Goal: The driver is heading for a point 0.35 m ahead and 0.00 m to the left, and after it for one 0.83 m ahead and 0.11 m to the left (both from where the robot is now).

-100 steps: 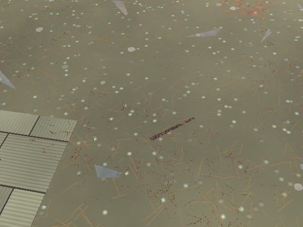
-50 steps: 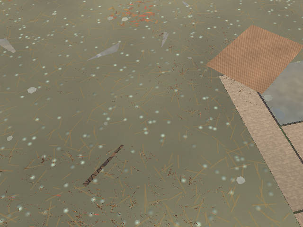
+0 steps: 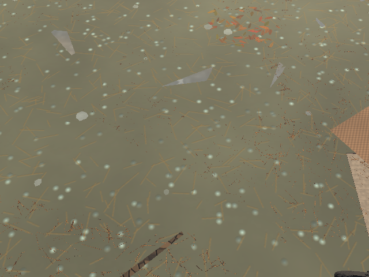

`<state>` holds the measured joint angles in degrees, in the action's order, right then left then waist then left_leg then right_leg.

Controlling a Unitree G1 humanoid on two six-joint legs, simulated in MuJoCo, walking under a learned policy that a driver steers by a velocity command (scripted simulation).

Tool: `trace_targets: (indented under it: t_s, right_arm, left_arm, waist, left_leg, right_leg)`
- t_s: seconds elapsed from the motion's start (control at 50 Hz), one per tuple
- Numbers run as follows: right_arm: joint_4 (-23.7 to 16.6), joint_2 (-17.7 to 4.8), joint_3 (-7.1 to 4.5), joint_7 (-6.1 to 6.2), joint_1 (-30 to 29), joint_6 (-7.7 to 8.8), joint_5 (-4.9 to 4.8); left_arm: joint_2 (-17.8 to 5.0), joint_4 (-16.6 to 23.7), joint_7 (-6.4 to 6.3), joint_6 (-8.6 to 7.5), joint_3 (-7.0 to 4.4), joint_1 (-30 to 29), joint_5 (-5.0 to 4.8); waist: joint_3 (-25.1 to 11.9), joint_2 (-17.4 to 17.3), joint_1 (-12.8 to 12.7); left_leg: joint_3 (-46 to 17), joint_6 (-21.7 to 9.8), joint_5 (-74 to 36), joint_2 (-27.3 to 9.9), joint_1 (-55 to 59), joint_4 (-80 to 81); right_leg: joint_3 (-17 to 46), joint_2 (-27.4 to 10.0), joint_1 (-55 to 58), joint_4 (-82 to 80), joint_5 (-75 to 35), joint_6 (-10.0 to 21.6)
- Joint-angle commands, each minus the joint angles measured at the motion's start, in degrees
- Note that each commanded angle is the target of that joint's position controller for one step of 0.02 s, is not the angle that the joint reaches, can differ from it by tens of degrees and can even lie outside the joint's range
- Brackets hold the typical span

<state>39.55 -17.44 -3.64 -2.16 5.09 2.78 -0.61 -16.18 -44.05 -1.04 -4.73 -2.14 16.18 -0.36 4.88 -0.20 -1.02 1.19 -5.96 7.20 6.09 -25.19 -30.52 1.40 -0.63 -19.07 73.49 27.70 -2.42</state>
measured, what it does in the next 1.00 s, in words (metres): walks ahead: right foot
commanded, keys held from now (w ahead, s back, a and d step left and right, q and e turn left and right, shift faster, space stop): q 0.12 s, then no key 0.88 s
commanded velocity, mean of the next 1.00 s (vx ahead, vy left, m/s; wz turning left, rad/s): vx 0.06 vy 0.00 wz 0.20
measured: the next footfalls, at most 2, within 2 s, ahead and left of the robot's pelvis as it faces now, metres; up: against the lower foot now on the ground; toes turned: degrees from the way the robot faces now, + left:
right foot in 0.34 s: +0.25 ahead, -0.15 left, +0.00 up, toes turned +11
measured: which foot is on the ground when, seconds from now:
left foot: down 0.00-1.00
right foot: up 0.00-0.32, down 0.34-1.00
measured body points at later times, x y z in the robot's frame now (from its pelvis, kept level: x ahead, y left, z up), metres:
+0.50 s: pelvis +0.14 -0.05 +0.01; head +0.17 -0.05 +0.46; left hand +0.26 +0.23 -0.08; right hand +0.33 -0.28 -0.10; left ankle +0.09 +0.08 -0.70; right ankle +0.21 -0.15 -0.72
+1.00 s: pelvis +0.16 -0.02 +0.01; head +0.17 -0.02 +0.46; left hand +0.24 +0.25 -0.11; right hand +0.29 -0.26 -0.12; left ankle +0.11 +0.09 -0.72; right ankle +0.21 -0.16 -0.72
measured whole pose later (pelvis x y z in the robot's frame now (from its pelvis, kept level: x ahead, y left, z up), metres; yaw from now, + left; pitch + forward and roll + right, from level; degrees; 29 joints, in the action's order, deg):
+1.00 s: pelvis +0.16 -0.02 +0.01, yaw +10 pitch -2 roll +0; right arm 50.6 -12.5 -1.5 1.5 12.6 -0.3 0.3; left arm -13.8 -46.3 -1.3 -0.2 -2.4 10.6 0.4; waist 2.1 0.3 -0.4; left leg -3.8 0.1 20.5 0.9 -9.7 -31.8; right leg 1.8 -0.7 -15.1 31.0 14.2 -1.8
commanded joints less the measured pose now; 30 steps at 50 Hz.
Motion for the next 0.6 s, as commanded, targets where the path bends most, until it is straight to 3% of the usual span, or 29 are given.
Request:
trace_targets:
  t_s: [0.02, 0.06, 0.12, 0.18, 0.26, 0.3, 0.32, 0.34, 0.36, 0.38, 0.4, 0.42, 0.46, 0.5, 0.54, 0.58, 0.6]
  right_arm:
    - [-3.7, -6.8, -2.05, 1.12, 3.7, 0.12, -0.08]
    - [-3.7, -7.8, -2.5, 1.31, 2.7, -0.02, 0.62]
    - [-3.1, -9.4, -3.06, 2.15, 2.9, -0.79, 0.4]
    - [-2.5, -8.5, -2.63, 3.16, 3.0, -2.3, -0.22]
    - [-1.3, -7.6, -1.91, 3.34, 5.0, -3.21, 0.33]
    - [-1.1, -6.9, -1.37, 3.19, 5.1, -3.38, 0.37]
    - [-1.1, -6.1, -0.89, 3.21, 4.3, -3.41, 0.13]
    - [-0.9, -4.5, -0.25, 3.23, 4.8, -3.26, 0.17]
    - [-1.2, -1.9, 0.69, 3.18, 7.5, -2.78, 1.58]
    - [0.0, -1.5, 0.7, 3.17, 14.2, -2.38, 1.54]
    - [-0.2, -4.5, 0.28, 3.3, 11.6, -2.49, 1.63]
    - [-0.6, -6.3, -0.43, 3.46, 8.4, -2.98, 1.06]
    - [-0.1, -5.6, -0.71, 3.69, 6.7, -4.55, 0.86]
    - [1.3, -2.8, -0.1, 3.38, 8.3, -5.32, 0.5]
    - [3.0, -0.9, 0.28, 3.15, 9.4, -5.16, 0.81]
    - [2.1, -3.7, -0.1, 3.07, 7.5, -5.23, 1.77]
    - [2.3, -6.0, -0.62, 3.22, 6.4, -5.3, 1.31]
  left_arm:
    - [-9.2, 6.0, -0.78, -0.6, -2.52, -0.3, 0.76]
    - [-7.1, 6.2, -1.01, 0.83, -2.12, 1.7, 1.18]
    - [-5.5, 7.1, -1.67, 1.76, -1.57, -0.1, 1.73]
    - [-5.0, 7.6, -1.29, 2.17, -1.19, -3.1, 1.25]
    - [-5.7, 9.3, -0.42, 2.06, -1.26, -8.4, 0.57]
    - [-6.3, 9.8, -0.01, 1.58, -1.6, -8.7, 0.72]
    - [-6.0, 9.5, 0.17, 1.2, -1.7, -7.5, 0.85]
    - [-6.1, 9.5, 0.21, 0.72, -1.73, -6.5, 1.38]
    - [-9.2, 10.3, -0.18, 0.48, -2.04, -5.9, 2.52]
    - [-10.1, 10.3, -0.44, 1.21, -2.15, -7.8, 3.25]
    - [-5.1, 9.1, -0.23, 1.63, -1.07, -6.1, 2.67]
    - [-4.2, 8.8, 0.14, 1.79, -0.67, -5.6, 2.22]
    - [-6.2, 8.6, 0.33, 2.32, -1.19, -7.2, 1.44]
    - [-6.3, 8.6, 0.39, 2.88, -1.25, -10.6, 1.29]
    - [-4.8, 7.9, 0.64, 3.35, -0.89, -10.0, 0.92]
    - [-3.8, 6.7, 1.1, 2.79, -0.5, -7.0, 1.31]
    - [-4.1, 6.9, 1.49, 2.43, -0.61, -5.5, 1.72]
  waist:
    - [-9.7, 2.1, 0.5]
    - [-9.1, -0.3, -1.3]
    - [-11.0, -2.0, -1.2]
    - [-13.4, -4.0, 0.2]
    - [-12.1, -5.9, 2.8]
    - [-11.5, -6.8, 2.6]
    - [-11.2, -6.9, 1.1]
    - [-10.7, -6.3, 0.1]
    - [-13.4, -0.1, 1.7]
    - [-14.5, 11.0, 5.9]
    - [-15.4, 12.7, 3.4]
    - [-13.9, 11.2, 1.8]
    - [-11.9, 10.0, 1.4]
    - [-10.1, 8.8, 3.2]
    - [-10.1, 9.0, 3.4]
    - [-9.8, 6.5, 1.8]
    - [-8.3, 1.8, -0.7]
  left_leg:
    - [-19.8, -12.7, -30.9, -16.8, 17.7, 11.4]
    - [-17.7, -13.0, -34.3, -15.3, 10.5, 12.7]
    - [-15.1, -11.3, -37.0, -13.1, 7.9, 11.2]
    - [-13.5, -8.0, -29.4, -11.3, 8.5, 9.5]
    - [-17.3, -7.0, -19.6, -12.9, 11.2, 7.2]
    - [-20.2, -6.5, -18.1, -13.9, 13.2, 4.1]
    - [-20.8, -5.2, -16.0, -13.1, 13.3, 2.3]
    - [-20.7, -2.7, -12.0, -11.1, 11.6, 0.6]
    - [-17.3, 0.8, -2.4, -7.4, 8.7, -4.9]
    - [-11.6, 4.3, 19.8, -1.7, 2.9, -9.9]
    - [-9.5, 6.9, 24.3, -3.8, 2.7, -12.2]
    - [-8.9, 7.9, 23.9, -4.6, 2.5, -13.8]
    - [-8.0, 9.6, 23.4, -5.7, 2.2, -15.4]
    - [-6.3, 10.0, 18.8, -6.5, 8.0, -8.0]
    - [-3.7, 9.4, 5.3, -5.0, 14.6, 3.6]
    - [-7.4, 7.5, -1.3, -8.4, 17.4, 5.0]
    - [-8.1, 5.3, 0.7, -9.1, 14.6, 3.0]
  right_leg:
    - [4.0, -4.2, -14.9, -0.8, -2.7, -0.7]
    - [2.9, -3.8, -11.4, -6.1, -4.4, -2.2]
    - [1.9, -2.1, -10.4, -15.8, -9.7, -3.8]
    - [1.8, -1.5, -7.9, -23.8, -18.7, -4.0]
    - [2.4, -1.0, -6.5, -32.2, -18.8, -3.0]
    - [2.3, -0.3, -4.7, -37.2, -16.4, -1.3]
    - [1.9, -0.1, -1.3, -43.4, -19.7, 0.0]
    - [3.0, -1.7, 4.4, -50.7, -29.4, 1.8]
    - [10.7, -10.7, 11.9, -50.5, -47.0, 4.7]
    - [18.7, -18.3, 16.6, -48.2, -58.3, 13.7]
    - [23.7, -20.6, 14.4, -50.3, -52.7, 18.3]
    - [22.6, -18.5, 13.9, -51.1, -47.8, 17.6]
    - [19.5, -16.2, 12.0, -51.9, -41.2, 15.0]
    - [13.7, -12.2, 6.6, -52.1, -36.2, 11.8]
    - [8.9, -8.0, 5.0, -50.8, -30.3, 9.2]
    - [7.2, -5.8, 3.0, -50.0, -19.1, 5.5]
    - [4.9, -3.2, 2.9, -49.9, -14.8, 4.0]
Keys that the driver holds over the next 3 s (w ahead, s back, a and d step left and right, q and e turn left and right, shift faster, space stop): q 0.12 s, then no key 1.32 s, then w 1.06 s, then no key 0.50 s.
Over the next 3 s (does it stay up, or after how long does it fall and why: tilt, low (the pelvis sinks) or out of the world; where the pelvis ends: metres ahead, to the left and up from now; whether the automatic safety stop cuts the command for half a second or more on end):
stays up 0.79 0.06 0.01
